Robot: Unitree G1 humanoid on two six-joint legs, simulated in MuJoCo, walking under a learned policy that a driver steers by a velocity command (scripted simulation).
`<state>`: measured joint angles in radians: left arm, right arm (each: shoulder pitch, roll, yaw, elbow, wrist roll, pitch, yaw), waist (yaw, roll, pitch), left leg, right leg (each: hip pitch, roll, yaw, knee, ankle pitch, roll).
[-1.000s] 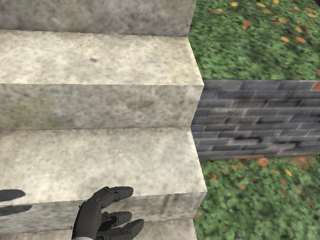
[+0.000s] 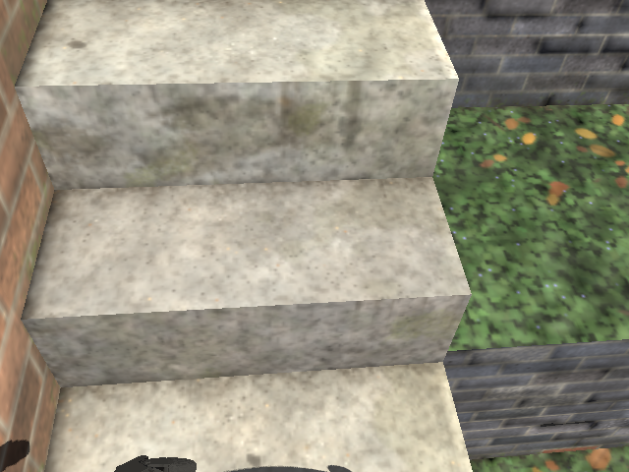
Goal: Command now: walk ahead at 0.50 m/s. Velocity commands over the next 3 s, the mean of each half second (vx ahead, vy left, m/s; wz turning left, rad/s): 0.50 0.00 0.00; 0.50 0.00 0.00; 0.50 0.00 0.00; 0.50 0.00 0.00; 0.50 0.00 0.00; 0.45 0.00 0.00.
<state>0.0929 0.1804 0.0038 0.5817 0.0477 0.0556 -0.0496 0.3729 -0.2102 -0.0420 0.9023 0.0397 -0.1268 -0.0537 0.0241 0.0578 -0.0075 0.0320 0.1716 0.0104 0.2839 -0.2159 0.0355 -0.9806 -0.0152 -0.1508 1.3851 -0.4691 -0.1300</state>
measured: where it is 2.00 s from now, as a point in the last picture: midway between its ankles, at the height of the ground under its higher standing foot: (275, 8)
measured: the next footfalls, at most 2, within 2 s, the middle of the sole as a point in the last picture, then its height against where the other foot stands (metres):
left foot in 0.52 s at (224, 453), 0.20 m higher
right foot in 1.00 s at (372, 225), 0.20 m higher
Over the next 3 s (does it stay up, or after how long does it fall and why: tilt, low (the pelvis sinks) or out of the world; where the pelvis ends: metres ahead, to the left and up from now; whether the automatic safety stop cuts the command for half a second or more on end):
stays up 1.35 0.23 1.14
